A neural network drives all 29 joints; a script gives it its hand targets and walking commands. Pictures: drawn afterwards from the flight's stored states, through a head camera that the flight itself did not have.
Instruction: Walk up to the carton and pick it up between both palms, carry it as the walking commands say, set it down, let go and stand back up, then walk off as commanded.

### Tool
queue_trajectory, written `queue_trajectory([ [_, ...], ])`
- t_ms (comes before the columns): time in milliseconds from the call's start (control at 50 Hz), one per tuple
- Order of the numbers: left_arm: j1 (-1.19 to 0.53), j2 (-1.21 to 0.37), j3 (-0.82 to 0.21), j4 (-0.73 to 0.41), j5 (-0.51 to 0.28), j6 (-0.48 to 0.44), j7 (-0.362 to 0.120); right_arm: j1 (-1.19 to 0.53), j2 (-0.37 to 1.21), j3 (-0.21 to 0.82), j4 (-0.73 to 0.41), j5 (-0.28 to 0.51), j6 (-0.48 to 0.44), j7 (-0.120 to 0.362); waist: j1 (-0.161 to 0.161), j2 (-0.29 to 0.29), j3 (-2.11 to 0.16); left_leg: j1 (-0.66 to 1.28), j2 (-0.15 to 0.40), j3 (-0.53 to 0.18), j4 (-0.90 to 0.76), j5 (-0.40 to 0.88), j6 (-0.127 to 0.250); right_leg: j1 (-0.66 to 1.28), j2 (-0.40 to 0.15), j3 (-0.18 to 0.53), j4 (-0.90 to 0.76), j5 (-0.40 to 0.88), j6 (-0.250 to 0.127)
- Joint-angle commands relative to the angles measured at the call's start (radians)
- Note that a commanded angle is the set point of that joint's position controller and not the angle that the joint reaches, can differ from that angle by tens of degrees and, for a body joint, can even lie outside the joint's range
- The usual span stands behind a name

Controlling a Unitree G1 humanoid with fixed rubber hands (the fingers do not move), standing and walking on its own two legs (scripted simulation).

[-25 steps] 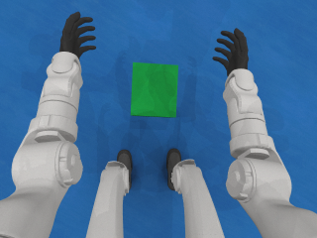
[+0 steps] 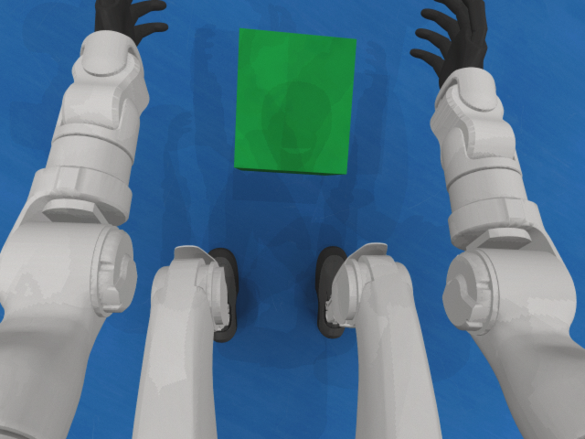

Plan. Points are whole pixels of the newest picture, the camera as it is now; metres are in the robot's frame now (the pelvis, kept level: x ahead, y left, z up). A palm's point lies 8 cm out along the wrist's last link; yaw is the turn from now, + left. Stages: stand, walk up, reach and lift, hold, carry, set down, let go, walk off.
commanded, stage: reach and lift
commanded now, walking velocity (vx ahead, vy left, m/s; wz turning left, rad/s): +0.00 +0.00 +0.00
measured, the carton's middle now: (290, 114) +0.51 -0.02 -0.39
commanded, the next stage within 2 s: none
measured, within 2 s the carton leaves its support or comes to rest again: neither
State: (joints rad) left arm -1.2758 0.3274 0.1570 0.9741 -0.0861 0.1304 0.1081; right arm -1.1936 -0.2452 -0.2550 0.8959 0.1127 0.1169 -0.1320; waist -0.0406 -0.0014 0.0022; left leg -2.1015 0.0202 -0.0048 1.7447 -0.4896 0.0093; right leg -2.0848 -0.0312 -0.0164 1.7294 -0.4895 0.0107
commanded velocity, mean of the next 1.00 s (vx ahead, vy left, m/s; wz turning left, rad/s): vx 0.00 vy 0.00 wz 0.00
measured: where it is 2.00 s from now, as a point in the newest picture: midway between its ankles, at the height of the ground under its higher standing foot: (277, 309)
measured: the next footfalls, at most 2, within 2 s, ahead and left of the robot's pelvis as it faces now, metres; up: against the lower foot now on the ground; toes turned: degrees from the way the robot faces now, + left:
none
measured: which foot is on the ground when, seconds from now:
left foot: down 0.00-1.00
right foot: down 0.00-1.00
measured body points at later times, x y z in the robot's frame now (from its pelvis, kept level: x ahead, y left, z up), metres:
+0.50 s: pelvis -0.02 -0.01 -0.10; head +0.35 +0.00 +0.16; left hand +0.55 +0.17 -0.28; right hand +0.53 -0.19 -0.27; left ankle +0.10 +0.12 -0.46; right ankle +0.10 -0.13 -0.46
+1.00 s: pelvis -0.02 -0.01 -0.14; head +0.36 +0.00 +0.10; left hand +0.55 +0.17 -0.33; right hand +0.53 -0.19 -0.32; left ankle +0.10 +0.12 -0.46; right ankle +0.10 -0.13 -0.46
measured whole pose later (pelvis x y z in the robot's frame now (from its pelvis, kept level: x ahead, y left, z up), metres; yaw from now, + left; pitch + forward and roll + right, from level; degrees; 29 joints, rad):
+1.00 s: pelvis -0.02 -0.01 -0.14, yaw +0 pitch +36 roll -1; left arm -1.53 0.43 -0.04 1.22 -0.29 0.02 0.10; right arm -1.50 -0.34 -0.03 1.20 0.32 0.01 -0.15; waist -0.03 -0.02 0.41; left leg -2.31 0.03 -0.02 2.23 -0.55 0.00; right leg -2.30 -0.02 -0.01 2.21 -0.54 0.01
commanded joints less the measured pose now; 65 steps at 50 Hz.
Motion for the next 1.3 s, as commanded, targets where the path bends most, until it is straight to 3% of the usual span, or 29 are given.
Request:
queue_trajectory([
  [0, -0.297, 0.100, -0.008, -0.078, -0.015, -0.024, 0.006, -0.251, -0.124, 0.005, -0.068, 0.014, -0.025, -0.004, -0.013, 0.077, -1.103, 0.674, -0.087, 0.017, -0.083, 0.282, -0.041, 0.477, 0.097, -0.061, -0.071, 0.271, 0.013],
  [160, -0.355, 0.120, -0.030, 0.015, -0.035, -0.051, 0.006, -0.315, -0.136, 0.029, 0.018, 0.034, -0.050, -0.013, -0.012, 0.068, -1.003, 0.554, -0.070, 0.017, 0.025, 0.221, -0.035, 0.437, 0.086, -0.048, 0.044, 0.238, 0.014],
  [600, -0.509, 0.209, -0.144, 0.184, -0.172, -0.122, -0.009, -0.507, -0.169, 0.190, 0.185, 0.165, -0.112, -0.022, 0.003, 0.037, -0.849, 0.384, -0.033, -0.003, 0.276, 0.210, -0.026, 0.413, 0.058, -0.004, 0.283, 0.251, 0.026],
  [800, -0.551, 0.231, -0.181, 0.137, -0.202, -0.135, 0.002, -0.530, -0.179, 0.234, 0.208, 0.225, -0.120, -0.023, 0.019, 0.064, -0.926, 0.474, -0.028, 0.003, 0.330, 0.266, -0.029, 0.437, 0.058, -0.011, 0.334, 0.279, 0.024],
  [980, -0.514, 0.185, -0.189, 0.173, -0.208, -0.128, -0.007, -0.515, -0.180, 0.207, 0.227, 0.196, -0.129, -0.019, -0.006, 0.053, -0.820, 0.410, -0.035, -0.007, 0.322, 0.237, -0.031, 0.366, 0.059, -0.010, 0.326, 0.253, 0.019],
  [1280, -0.554, 0.123, -0.185, 0.177, -0.171, -0.141, 0.007, -0.550, -0.107, 0.200, 0.237, 0.166, -0.136, -0.023, 0.012, 0.041, -0.806, 0.409, -0.052, -0.005, 0.301, 0.223, -0.031, 0.393, 0.081, -0.009, 0.313, 0.242, 0.022],
])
